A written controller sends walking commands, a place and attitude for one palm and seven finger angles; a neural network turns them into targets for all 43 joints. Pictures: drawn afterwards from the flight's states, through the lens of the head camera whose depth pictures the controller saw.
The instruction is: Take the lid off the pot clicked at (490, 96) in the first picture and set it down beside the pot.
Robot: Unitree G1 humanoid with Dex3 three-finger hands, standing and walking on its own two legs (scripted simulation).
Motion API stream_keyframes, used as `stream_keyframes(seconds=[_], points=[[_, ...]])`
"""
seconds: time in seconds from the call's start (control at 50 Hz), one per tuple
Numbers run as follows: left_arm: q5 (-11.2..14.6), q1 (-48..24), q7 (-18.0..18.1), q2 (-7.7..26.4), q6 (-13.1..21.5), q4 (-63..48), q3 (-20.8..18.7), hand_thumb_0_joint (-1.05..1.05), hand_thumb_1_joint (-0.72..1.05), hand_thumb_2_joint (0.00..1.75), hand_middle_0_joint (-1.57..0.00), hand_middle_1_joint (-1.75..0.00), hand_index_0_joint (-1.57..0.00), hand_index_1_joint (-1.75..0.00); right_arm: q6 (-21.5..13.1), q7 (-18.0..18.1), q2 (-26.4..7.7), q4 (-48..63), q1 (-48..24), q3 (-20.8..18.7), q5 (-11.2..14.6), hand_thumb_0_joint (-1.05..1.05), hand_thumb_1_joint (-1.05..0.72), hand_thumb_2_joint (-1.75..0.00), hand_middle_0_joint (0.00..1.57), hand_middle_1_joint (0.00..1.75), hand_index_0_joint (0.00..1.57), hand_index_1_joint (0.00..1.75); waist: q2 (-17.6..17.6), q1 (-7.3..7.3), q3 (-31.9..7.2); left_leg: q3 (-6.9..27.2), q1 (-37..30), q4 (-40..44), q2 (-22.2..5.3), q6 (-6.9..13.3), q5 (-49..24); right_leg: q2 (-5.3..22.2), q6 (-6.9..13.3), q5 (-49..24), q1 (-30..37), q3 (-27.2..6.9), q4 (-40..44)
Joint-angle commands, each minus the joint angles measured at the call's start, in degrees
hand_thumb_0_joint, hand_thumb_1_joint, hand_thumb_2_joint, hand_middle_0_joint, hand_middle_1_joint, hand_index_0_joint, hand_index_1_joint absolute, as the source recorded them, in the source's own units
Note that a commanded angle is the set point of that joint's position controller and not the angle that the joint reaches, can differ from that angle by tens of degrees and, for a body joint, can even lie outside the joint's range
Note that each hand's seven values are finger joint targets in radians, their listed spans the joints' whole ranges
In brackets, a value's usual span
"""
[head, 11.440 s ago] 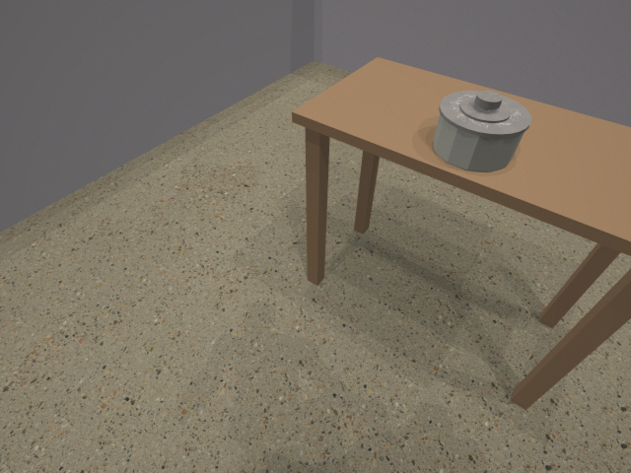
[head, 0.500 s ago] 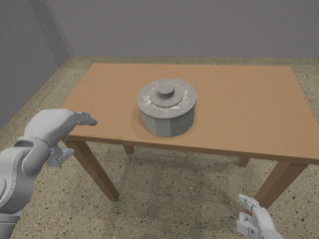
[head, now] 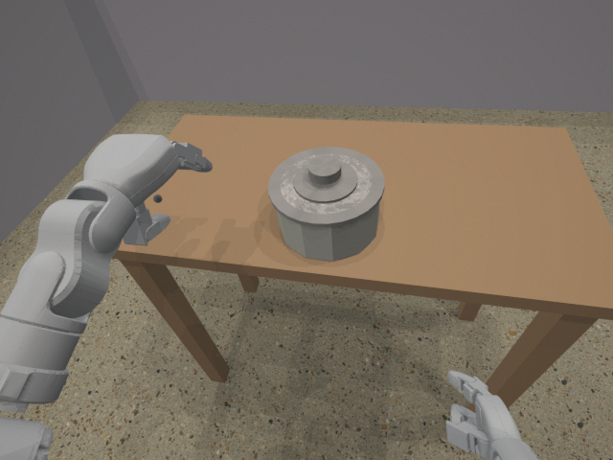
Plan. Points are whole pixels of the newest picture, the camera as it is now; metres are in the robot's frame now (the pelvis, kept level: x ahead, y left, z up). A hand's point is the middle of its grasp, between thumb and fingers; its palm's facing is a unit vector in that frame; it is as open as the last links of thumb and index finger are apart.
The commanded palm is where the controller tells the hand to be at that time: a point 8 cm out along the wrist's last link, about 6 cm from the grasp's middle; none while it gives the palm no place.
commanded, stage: move the open hand above the knob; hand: left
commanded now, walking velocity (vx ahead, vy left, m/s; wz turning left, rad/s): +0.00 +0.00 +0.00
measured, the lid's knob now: (324, 169) +0.52 +0.03 +0.10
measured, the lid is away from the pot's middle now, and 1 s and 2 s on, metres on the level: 0.00 0.00 0.00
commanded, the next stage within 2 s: none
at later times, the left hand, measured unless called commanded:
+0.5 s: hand (247, 205) +0.39 +0.12 +0.15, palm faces -0.19 +0.05 -0.98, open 10.0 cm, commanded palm +0.38 +0.13 +0.23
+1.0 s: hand (275, 162) +0.45 +0.09 +0.17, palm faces -0.17 -0.05 -0.98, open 10.0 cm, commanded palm +0.43 +0.08 +0.23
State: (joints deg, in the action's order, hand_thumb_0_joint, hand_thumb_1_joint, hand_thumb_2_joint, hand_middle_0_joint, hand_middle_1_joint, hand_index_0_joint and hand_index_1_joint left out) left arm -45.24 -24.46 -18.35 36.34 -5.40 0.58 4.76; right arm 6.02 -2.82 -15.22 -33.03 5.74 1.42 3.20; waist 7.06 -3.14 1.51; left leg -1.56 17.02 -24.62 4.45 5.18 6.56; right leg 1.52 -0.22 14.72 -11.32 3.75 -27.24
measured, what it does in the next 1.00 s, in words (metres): shifts its weight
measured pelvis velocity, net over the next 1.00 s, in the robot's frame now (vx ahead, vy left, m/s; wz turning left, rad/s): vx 0.04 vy -0.04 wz -0.01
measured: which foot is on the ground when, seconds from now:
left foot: down 0.00-1.00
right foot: down 0.00-1.00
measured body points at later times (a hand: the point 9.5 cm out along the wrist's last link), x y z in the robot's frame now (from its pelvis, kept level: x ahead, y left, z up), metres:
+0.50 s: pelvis +0.02 -0.04 +0.00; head +0.03 -0.08 +0.45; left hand +0.39 +0.12 +0.20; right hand +0.22 -0.27 -0.11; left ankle +0.07 +0.06 -0.74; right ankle +0.00 -0.13 -0.74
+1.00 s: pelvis +0.04 -0.04 +0.00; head +0.05 -0.09 +0.45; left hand +0.45 +0.09 +0.22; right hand +0.22 -0.27 -0.12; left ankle +0.07 +0.06 -0.74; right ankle +0.00 -0.13 -0.74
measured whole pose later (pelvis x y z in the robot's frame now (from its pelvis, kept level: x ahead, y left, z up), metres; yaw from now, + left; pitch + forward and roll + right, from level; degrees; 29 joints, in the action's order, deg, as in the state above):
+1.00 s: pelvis +0.04 -0.04 +0.00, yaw -1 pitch +2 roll +1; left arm -46.9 -41.5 -20.5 25.9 -16.8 19.2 16.5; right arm 11.4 -4.9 -16.1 -33.0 6.3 1.3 5.1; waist 6.6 0.1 -1.8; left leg -1.4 18.5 -26.8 2.9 2.4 10.7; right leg -0.1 2.2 19.0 -13.2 3.5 -29.8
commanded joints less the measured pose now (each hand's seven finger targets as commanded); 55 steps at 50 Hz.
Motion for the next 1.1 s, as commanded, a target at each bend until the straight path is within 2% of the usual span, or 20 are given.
stream_keyframes(seconds=[0.0,0.06,0.1,0.14,0.18,0.26,0.3,0.34,0.4,0.44,0.48,0.58,0.62,0.66,0.74,0.76,0.88,0.94,1.04,1.08], points=[[1.6,-6.2,-1.5,-3.5,-2.3,-9.6,4.5,0.00,-0.31,1.49,-0.85,-0.08,-0.85,-0.08,-1.0,-1.9,-6.4,11.9,-8.9,-2.5,1.2,0.00,-0.90,-0.90,0.20,0.30,0.20,0.30,-8.1,1.49,-13.7,6.4,-13.4,4.2,-4.2,-3.0,1.3,-2.4,2.2,-2.6,-5.0,-0.2,4.6],[-1.6,-21.1,-0.2,8.0,-2.2,-15.6,-2.1,0.00,-0.31,1.49,-0.85,-0.08,-0.85,-0.08,-1.1,-0.9,-6.6,12.1,-9.8,-1.4,0.8,0.00,-0.90,-0.90,0.20,0.30,0.20,0.30,-7.0,1.71,-17.6,6.1,-13.1,3.7,-3.3,-2.3,2.9,-2.5,2.6,-1.0,-2.7,-1.0,4.2],[-3.6,-32.7,1.6,21.6,-1.8,-14.5,-12.1,0.00,-0.31,1.49,-0.85,-0.08,-0.85,-0.08,-1.5,0.9,-7.1,9.4,-9.0,-1.4,0.1,0.00,-0.90,-0.90,0.20,0.30,0.20,0.30,-3.6,0.92,-19.4,6.6,-13.0,3.4,-3.1,-2.2,2.1,-2.4,2.8,-0.7,-1.2,-1.9,4.0],[-4.4,-37.2,3.3,29.4,-1.0,-12.2,-19.3,0.00,-0.31,1.49,-0.85,-0.08,-0.85,-0.08,-2.9,1.5,-7.3,8.0,-7.4,-1.2,-0.4,0.00,-0.90,-0.90,0.20,0.30,0.20,0.30,1.7,0.14,-22.4,7.3,-13.6,1.6,-2.8,-2.2,-1.4,-2.4,3.6,-3.3,0.3,-2.4,2.8],[-3.6,-33.9,2.8,19.0,-2.7,-3.4,-11.4,0.00,-0.31,1.49,-0.85,-0.08,-0.85,-0.08,-2.6,1.4,-5.6,7.4,-7.8,-0.9,0.1,0.00,-0.90,-0.90,0.20,0.30,0.20,0.30,-1.8,0.45,-20.5,6.0,-12.5,1.6,-2.3,-2.5,-4.5,-2.3,3.3,-6.5,0.6,-2.1,2.9],[1.2,-9.7,-1.3,-1.4,-4.6,4.0,2.1,0.00,-0.31,1.49,-0.85,-0.08,-0.85,-0.08,-0.6,-1.3,-5.9,10.3,-7.1,-1.6,1.2,0.00,-0.90,-0.90,0.20,0.30,0.20,0.30,-8.7,0.92,-15.8,3.2,-10.2,0.5,-1.9,-2.6,-6.7,-1.7,2.3,-11.8,-0.2,-1.3,3.2],[1.7,-8.5,-3.0,-5.6,-5.3,-3.3,7.0,0.00,-0.31,1.49,-0.85,-0.08,-0.85,-0.08,0.3,-2.0,-6.4,12.3,-9.6,-2.0,1.8,0.00,-0.90,-0.90,0.20,0.30,0.20,0.30,-9.2,2.09,-16.1,1.8,-11.0,-0.3,-1.8,-2.1,-7.1,-1.5,1.7,-13.5,-0.5,-1.6,3.7],[1.1,-17.9,-2.8,-1.6,-5.3,-9.7,5.2,0.00,-0.31,1.49,-0.85,-0.08,-0.85,-0.08,0.8,-1.8,-6.7,13.1,-10.2,-2.2,1.8,0.00,-0.90,-0.90,0.20,0.30,0.20,0.30,-10.9,3.85,-16.0,2.1,-10.7,-1.4,-1.9,-1.3,-4.3,-1.4,1.8,-11.7,-1.7,-2.2,4.0],[-3.0,-38.7,-0.6,20.6,-4.5,-9.4,-9.3,0.00,-0.31,1.49,-0.85,-0.08,-0.85,-0.08,0.3,1.2,-7.3,9.8,-9.4,-1.4,1.0,0.00,-0.90,-0.90,0.20,0.30,0.20,0.30,-8.8,2.72,-18.4,3.1,-10.3,-0.2,-1.1,-0.8,-1.7,-1.4,1.4,-9.5,1.4,-4.1,4.0],[-4.0,-46.2,1.1,29.1,-3.5,-4.9,-15.9,0.00,-0.31,1.49,-0.85,-0.08,-0.85,-0.08,-0.9,2.5,-7.5,7.1,-7.1,-1.1,0.4,0.00,-0.90,-0.90,0.20,0.30,0.20,0.30,-4.2,2.45,-20.5,4.3,-10.4,-1.3,-1.0,-0.7,-2.2,-1.3,2.0,-11.0,2.6,-4.8,3.1],[-3.7,-45.3,1.6,20.8,-3.9,2.2,-9.9,0.00,-0.31,1.49,-0.85,-0.08,-0.85,-0.08,-1.8,2.6,-5.5,6.5,-7.4,-0.6,0.7,0.00,-0.90,-0.90,0.20,0.30,0.20,0.30,-3.1,1.96,-20.8,3.9,-10.4,-0.5,-0.6,-1.1,-5.2,-1.4,2.2,-14.1,3.6,-4.3,2.5],[1.2,-18.5,-2.8,-5.3,-6.9,6.2,7.3,0.00,-0.31,1.49,-0.85,-0.08,-0.85,-0.08,-0.1,-1.3,-5.6,10.2,-8.8,-1.9,1.7,0.00,-0.90,-0.90,0.20,0.30,0.20,0.30,-8.2,2.12,-20.7,1.8,-9.5,-2.8,-0.5,-1.6,-11.7,-0.5,1.5,-24.5,3.6,-3.4,1.1],[0.1,-20.7,-4.0,-8.0,-7.9,3.3,11.5,0.00,-0.31,1.49,-0.85,-0.08,-0.85,-0.08,1.4,-1.9,-6.4,11.0,-10.3,-1.9,2.2,0.00,-0.90,-0.90,0.20,0.30,0.20,0.30,-9.8,3.84,-17.0,0.8,-8.5,-2.6,-0.7,-1.4,-8.7,-0.6,1.2,-21.6,-0.1,-3.0,2.5],[-1.4,-29.7,-4.0,0.0,-7.8,-0.6,6.6,0.00,-0.31,1.49,-0.85,-0.08,-0.85,-0.08,2.3,-1.4,-7.0,11.0,-10.1,-2.0,2.1,0.00,-0.90,-0.90,0.20,0.30,0.20,0.30,-13.3,4.48,-17.8,0.8,-7.7,-2.9,-0.6,-0.7,-6.9,-0.5,0.9,-21.8,1.1,-3.8,2.9],[-3.1,-54.2,-1.0,22.7,-5.4,-9.2,-9.7,0.00,-0.31,1.49,-0.85,-0.08,-0.85,-0.08,0.4,1.2,-7.1,8.7,-8.9,-1.5,0.9,0.00,-0.90,-0.90,0.20,0.30,0.20,0.30,-5.7,3.26,-27.6,3.4,-12.5,-3.8,0.2,0.1,-10.3,-0.4,1.5,-27.1,7.0,-5.4,0.2],[-3.9,-55.2,-0.4,20.7,-4.8,-6.9,-8.3,0.00,-0.31,1.49,-0.85,-0.08,-0.85,-0.08,-0.5,1.4,-5.2,8.0,-7.6,-1.0,0.6,0.00,-0.90,-0.90,0.20,0.30,0.20,0.30,-5.0,2.66,-30.5,3.7,-14.0,-3.3,0.4,0.0,-13.6,-1.2,1.5,-28.4,8.1,-5.4,-0.7],[-0.1,-25.2,-0.9,-5.9,-9.1,18.5,7.4,0.00,-0.31,1.49,-0.85,-0.08,-0.85,-0.08,1.5,-1.4,-5.8,8.1,-7.0,-1.3,2.0,0.00,-0.90,-0.90,0.20,0.30,0.20,0.30,-11.8,2.39,-16.2,1.1,-6.6,-1.9,-1.0,-2.0,-9.9,-0.9,1.3,-22.7,0.1,-2.2,0.8],[-1.0,-32.0,-2.3,-13.0,-10.0,7.3,15.5,0.00,-0.31,1.49,-0.85,-0.08,-0.85,-0.08,3.3,-2.6,-5.9,10.8,-10.1,-2.3,2.4,0.00,-0.90,-0.90,0.20,0.30,0.20,0.30,-12.4,4.86,-19.5,0.9,-9.3,-3.6,-0.8,-1.0,-9.6,-0.8,1.5,-22.4,-1.3,-2.5,1.4],[-4.2,-69.7,0.8,11.6,-8.6,-3.6,0.6,0.00,-0.31,1.49,-0.85,-0.08,-0.85,-0.08,1.1,0.3,-6.0,7.6,-7.2,-2.0,1.4,0.00,-0.90,-0.90,0.20,0.30,0.20,0.30,-5.6,5.97,-30.7,4.2,-15.7,-3.9,0.0,0.2,-8.9,-1.7,2.0,-22.1,2.3,-4.2,0.1],[-4.6,-68.8,2.6,8.5,-8.4,8.9,1.8,0.00,-0.31,1.49,-0.85,-0.08,-0.85,-0.08,-0.3,1.3,-4.8,4.4,-3.8,-1.2,1.2,0.00,-0.90,-0.90,0.20,0.30,0.20,0.30,-6.5,5.65,-29.2,4.3,-15.5,-2.5,-0.3,-0.3,-9.7,-2.6,2.2,-21.2,1.3,-3.3,-0.4]])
